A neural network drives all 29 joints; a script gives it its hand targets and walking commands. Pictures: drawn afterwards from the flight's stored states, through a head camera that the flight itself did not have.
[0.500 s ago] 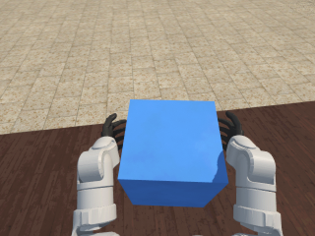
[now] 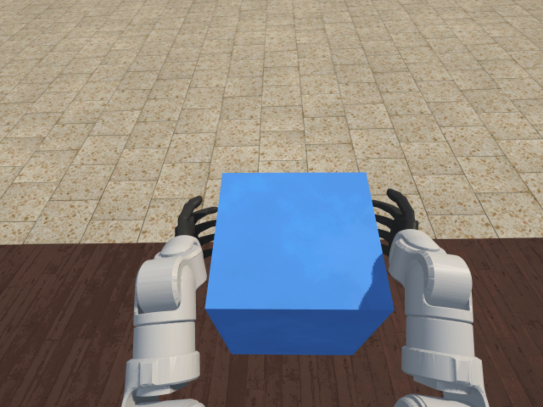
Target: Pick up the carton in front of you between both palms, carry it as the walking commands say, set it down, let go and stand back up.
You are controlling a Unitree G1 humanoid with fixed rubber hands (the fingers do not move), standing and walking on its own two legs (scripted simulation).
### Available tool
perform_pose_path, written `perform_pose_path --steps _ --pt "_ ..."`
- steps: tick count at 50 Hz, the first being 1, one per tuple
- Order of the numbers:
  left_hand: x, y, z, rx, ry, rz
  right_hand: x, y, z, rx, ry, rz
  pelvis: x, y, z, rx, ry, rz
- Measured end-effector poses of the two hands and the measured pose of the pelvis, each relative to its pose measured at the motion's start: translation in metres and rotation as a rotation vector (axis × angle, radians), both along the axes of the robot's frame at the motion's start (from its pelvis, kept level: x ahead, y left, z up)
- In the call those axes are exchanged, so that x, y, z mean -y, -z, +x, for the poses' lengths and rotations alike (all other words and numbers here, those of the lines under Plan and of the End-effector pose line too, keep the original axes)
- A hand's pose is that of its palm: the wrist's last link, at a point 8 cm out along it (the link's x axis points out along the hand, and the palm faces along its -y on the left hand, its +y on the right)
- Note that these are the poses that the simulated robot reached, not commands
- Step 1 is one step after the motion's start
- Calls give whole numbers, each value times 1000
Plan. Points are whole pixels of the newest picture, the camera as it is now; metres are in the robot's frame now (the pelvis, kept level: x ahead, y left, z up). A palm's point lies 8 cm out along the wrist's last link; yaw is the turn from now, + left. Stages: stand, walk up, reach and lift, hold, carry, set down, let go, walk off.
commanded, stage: carry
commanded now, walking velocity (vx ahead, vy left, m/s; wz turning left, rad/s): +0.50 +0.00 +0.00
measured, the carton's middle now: (292, 271) +0.32 +0.01 +0.01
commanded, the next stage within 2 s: none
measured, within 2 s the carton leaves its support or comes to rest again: neither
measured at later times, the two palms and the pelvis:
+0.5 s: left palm (237, 121) +0.64 +0.14 +0.07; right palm (384, 127) +0.62 -0.16 +0.07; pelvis +0.30 +0.01 -0.04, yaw -3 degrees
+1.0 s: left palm (250, 98) +0.71 +0.11 +0.08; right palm (388, 99) +0.71 -0.19 +0.08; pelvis +0.39 -0.02 -0.03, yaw -2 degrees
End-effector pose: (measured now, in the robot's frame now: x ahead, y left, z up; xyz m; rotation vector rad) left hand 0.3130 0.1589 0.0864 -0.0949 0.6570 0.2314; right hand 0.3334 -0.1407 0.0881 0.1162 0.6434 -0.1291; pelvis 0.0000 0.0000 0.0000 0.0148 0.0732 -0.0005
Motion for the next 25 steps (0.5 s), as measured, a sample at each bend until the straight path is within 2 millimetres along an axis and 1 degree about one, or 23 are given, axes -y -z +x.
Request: perform_pose_path --steps 3,6,9,13,16,18,20,22,25 --pt "-3 9 24 -25 -41 -19 -3 8 33 -25 -3 17 8 -5 32 -4 -12 5" --pt "-3 7 57 -11 -60 -26 -2 9 66 -12 -3 20 12 -10 66 -7 -15 9" --pt "0 1 97 13 -50 -27 1 4 102 13 0 15 13 -13 103 -12 -11 10" --pt "5 -14 158 75 -16 -7 7 -9 156 77 25 -1 9 -11 157 -6 7 9" --pt "5 -18 205 115 7 4 9 -13 197 117 39 -28 3 1 201 9 15 -3" --pt "5 -14 237 131 24 -1 8 -11 224 132 49 -42 -1 14 234 28 33 -21" --pt "8 -6 271 148 63 -6 11 -6 249 146 76 -55 -5 31 265 41 50 -40" --pt "14 4 300 132 103 -9 17 2 267 124 98 -74 -7 40 282 41 46 -23" --pt "23 18 328 85 130 -37 23 15 283 76 120 -47 -12 42 303 38 47 -19"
